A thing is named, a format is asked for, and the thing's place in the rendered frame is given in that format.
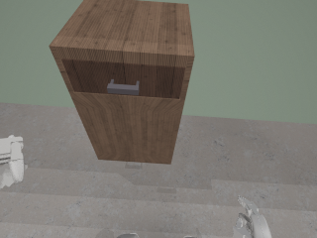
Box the handle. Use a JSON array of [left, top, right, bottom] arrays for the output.
[[107, 79, 140, 95]]

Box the robot left hand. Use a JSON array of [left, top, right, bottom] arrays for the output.
[[0, 135, 28, 190]]

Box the robot right hand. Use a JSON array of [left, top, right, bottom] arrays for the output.
[[233, 195, 272, 238]]

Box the drawer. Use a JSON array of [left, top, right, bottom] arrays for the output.
[[61, 59, 185, 99]]

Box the cabinet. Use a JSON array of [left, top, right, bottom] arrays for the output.
[[49, 0, 195, 165]]

